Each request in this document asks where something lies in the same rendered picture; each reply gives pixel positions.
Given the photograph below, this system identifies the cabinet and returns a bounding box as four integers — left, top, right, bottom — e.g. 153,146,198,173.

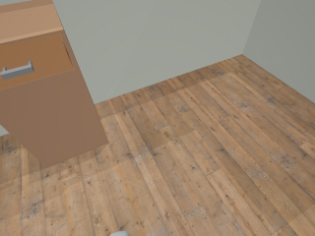
0,0,109,168

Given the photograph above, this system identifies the drawer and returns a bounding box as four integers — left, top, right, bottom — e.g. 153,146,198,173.
0,33,74,89

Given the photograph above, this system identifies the handle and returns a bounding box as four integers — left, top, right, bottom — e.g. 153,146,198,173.
0,60,34,80

